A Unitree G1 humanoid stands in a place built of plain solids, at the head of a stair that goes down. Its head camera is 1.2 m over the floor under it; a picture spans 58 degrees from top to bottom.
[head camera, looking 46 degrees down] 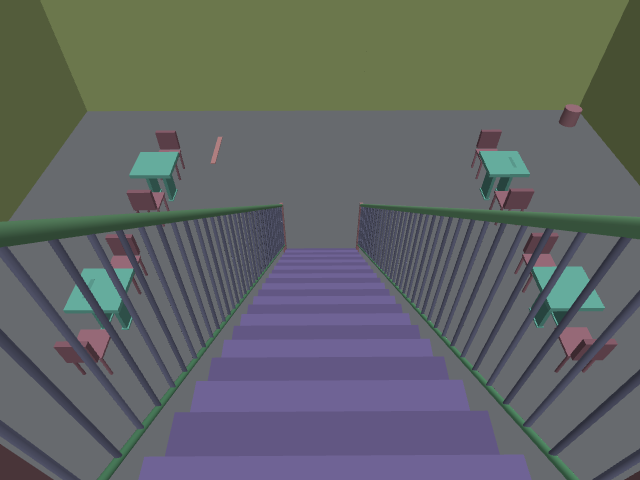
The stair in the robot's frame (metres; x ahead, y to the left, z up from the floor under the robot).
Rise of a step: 0.18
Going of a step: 0.21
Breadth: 1.14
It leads straight ahead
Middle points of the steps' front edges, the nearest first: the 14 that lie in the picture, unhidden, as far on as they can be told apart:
0.44 -0.04 -0.18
0.65 -0.04 -0.36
0.85 -0.04 -0.54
1.06 -0.04 -0.72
1.27 -0.04 -0.90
1.48 -0.04 -1.08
1.69 -0.04 -1.26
1.89 -0.04 -1.44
2.10 -0.03 -1.62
2.31 -0.03 -1.80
2.52 -0.03 -1.98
2.73 -0.03 -2.17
2.93 -0.03 -2.35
3.14 -0.03 -2.53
